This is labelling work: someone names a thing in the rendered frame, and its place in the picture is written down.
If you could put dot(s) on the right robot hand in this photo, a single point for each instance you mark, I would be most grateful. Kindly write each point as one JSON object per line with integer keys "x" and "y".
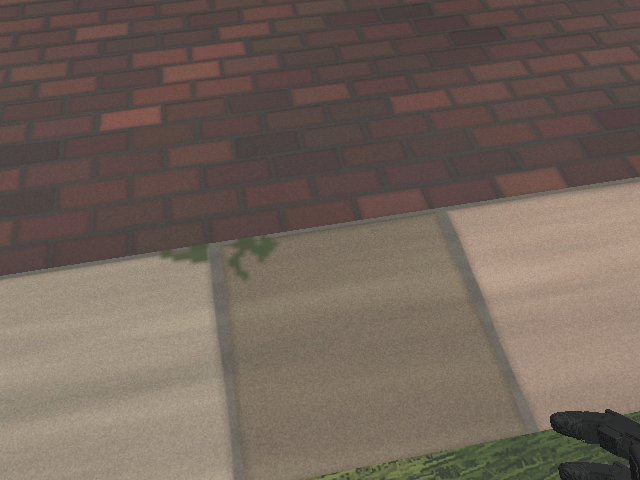
{"x": 614, "y": 432}

